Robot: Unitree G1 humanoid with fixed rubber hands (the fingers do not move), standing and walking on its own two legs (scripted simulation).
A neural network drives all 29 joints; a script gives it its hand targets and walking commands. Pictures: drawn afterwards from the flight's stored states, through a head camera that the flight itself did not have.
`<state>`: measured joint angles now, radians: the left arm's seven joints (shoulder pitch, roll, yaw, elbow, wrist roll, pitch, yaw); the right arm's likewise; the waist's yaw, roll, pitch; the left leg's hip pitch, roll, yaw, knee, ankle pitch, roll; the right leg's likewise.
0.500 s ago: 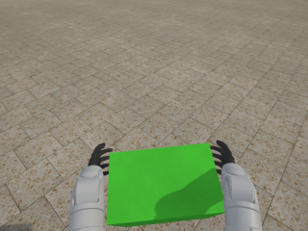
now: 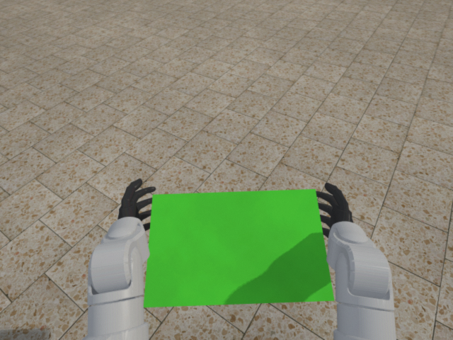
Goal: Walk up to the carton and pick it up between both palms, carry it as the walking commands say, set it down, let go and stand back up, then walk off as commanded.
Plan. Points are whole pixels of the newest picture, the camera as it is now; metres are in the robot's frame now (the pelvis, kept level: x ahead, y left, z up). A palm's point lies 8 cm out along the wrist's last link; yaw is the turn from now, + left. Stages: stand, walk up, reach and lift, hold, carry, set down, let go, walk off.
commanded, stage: carry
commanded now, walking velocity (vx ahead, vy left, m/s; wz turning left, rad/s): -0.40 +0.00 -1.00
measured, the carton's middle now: (235, 252) +0.30 +0.01 -0.02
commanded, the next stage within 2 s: none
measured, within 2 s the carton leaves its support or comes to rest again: neither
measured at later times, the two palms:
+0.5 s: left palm (181, 310) +0.16 +0.08 +0.11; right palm out of the picture +0.03 -0.24 +0.11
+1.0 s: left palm out of the picture -0.05 -0.01 +0.10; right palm out of the picture -0.33 -0.21 +0.10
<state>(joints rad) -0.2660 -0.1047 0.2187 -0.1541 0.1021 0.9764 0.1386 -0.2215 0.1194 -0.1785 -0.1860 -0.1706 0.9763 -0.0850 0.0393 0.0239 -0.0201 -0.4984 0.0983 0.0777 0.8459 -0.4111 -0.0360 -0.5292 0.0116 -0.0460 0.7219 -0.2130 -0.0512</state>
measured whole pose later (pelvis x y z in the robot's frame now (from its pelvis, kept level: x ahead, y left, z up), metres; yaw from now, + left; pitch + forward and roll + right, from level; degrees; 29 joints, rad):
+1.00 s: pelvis -0.36 +0.11 +0.03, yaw -53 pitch +3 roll +0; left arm -0.20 -0.14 0.20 -0.33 0.16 1.14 0.12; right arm -0.18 0.14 -0.19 -0.31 -0.11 1.14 -0.13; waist -0.02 -0.04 -0.01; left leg -0.31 0.03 0.14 0.53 -0.27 0.05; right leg -0.68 0.12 0.03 0.91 -0.38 0.09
